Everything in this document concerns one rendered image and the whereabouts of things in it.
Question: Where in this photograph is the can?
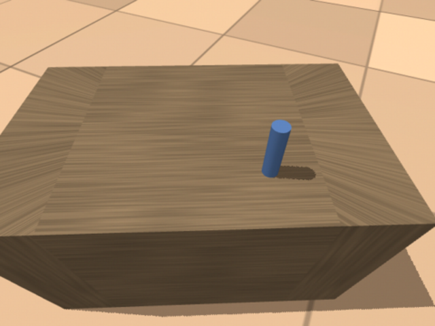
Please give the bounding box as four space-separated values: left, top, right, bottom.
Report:
262 120 292 178

